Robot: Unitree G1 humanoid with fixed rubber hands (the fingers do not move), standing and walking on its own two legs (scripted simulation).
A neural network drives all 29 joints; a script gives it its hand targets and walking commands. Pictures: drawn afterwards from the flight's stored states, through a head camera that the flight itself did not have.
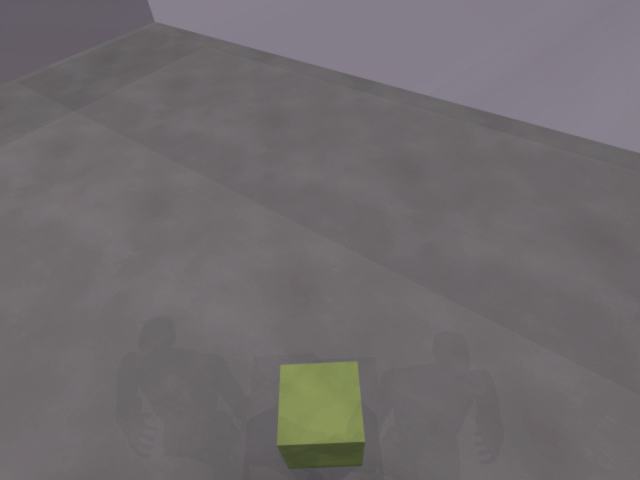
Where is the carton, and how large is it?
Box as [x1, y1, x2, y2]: [277, 361, 364, 468]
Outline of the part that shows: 356,361 280,365 277,446 289,468 361,465 364,437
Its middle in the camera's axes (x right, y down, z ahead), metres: +0.01 +0.49 +1.08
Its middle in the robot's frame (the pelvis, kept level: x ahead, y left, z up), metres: +0.42 +0.06 -0.66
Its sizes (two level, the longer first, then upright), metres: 0.210 0.200 0.250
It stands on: the floor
